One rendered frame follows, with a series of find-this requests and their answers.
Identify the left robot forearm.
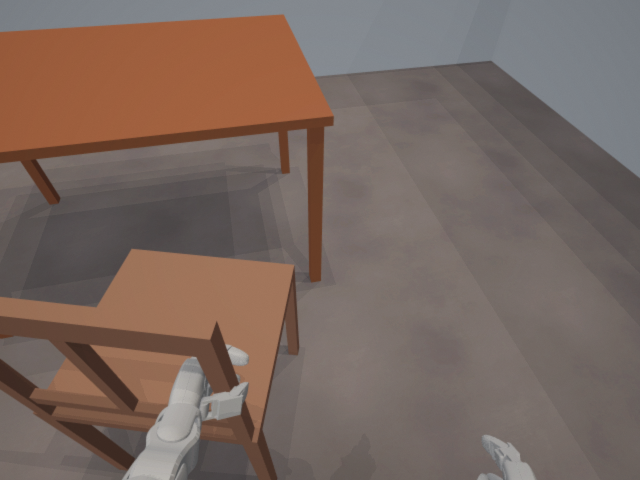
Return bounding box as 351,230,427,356
122,403,202,480

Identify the chair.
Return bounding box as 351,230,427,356
0,249,299,480

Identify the left robot hand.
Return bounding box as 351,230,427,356
168,344,249,421

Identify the right robot hand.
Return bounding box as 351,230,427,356
477,435,537,480

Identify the table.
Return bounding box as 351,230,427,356
0,14,334,339

